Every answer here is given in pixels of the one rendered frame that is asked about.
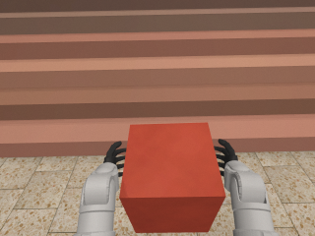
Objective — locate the carton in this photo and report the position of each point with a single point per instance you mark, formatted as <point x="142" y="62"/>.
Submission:
<point x="171" y="181"/>

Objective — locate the robot left hand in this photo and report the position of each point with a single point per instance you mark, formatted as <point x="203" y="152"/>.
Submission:
<point x="111" y="156"/>

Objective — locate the robot right forearm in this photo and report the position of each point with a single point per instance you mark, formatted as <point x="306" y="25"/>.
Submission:
<point x="249" y="201"/>

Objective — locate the robot right hand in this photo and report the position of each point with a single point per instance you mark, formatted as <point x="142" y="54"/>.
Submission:
<point x="229" y="154"/>

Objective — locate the robot left forearm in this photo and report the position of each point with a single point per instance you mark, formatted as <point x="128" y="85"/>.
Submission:
<point x="97" y="204"/>

